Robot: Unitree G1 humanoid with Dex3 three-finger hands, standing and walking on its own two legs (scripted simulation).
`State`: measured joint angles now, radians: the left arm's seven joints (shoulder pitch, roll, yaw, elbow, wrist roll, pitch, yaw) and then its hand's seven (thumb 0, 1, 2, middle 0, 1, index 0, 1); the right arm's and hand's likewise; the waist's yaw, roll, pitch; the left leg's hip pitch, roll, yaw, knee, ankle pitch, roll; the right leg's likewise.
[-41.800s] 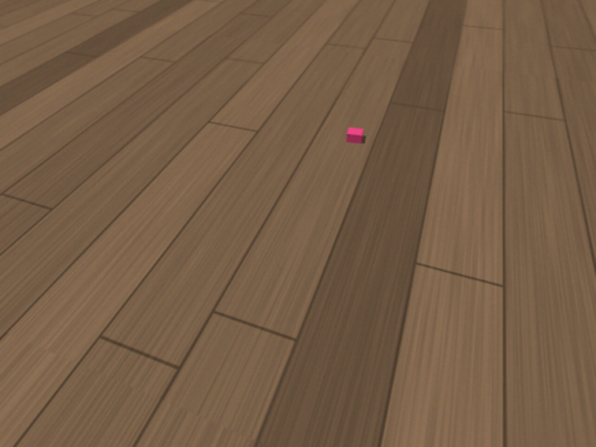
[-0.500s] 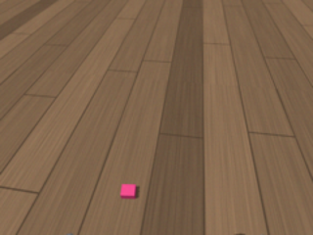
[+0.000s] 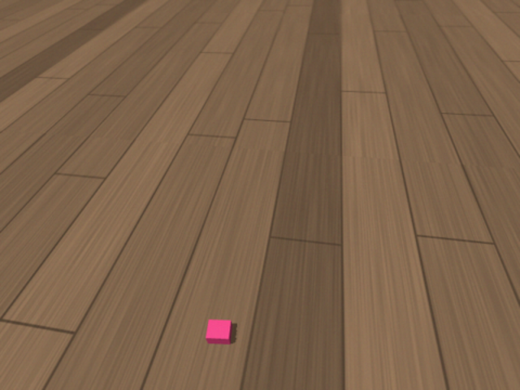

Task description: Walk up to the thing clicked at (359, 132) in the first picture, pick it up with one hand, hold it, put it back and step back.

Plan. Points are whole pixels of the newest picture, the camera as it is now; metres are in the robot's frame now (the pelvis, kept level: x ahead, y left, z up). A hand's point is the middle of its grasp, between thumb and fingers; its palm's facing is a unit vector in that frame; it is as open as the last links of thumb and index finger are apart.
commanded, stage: stand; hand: left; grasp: from above
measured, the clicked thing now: (219, 331) +0.52 +0.22 -0.75
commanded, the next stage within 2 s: step back in 1.70 s
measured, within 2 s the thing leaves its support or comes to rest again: neither
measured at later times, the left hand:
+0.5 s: hand out of the picture +0.07 +0.23 -0.15, palm faces +0.03 -0.94 -0.34, open 7.4 cm
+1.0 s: hand out of the picture +0.09 +0.22 -0.15, palm faces +0.01 -0.94 -0.34, open 7.4 cm
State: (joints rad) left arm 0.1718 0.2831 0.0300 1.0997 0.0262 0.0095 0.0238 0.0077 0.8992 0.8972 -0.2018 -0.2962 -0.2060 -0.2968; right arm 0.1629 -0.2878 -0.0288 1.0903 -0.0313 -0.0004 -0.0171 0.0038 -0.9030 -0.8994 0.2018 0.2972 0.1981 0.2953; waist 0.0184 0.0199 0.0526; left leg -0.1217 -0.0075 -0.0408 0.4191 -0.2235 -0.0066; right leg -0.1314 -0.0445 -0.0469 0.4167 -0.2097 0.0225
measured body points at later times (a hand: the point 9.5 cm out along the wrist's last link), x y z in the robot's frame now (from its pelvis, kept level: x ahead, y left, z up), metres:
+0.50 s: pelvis +0.01 -0.02 +0.00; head +0.01 -0.03 +0.45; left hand +0.07 +0.27 -0.13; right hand +0.06 -0.30 -0.14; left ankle +0.01 +0.12 -0.74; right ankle +0.01 -0.13 -0.74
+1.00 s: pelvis +0.02 -0.02 +0.01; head +0.02 -0.03 +0.45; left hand +0.09 +0.27 -0.13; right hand +0.08 -0.31 -0.14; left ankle +0.01 +0.12 -0.74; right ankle +0.01 -0.13 -0.74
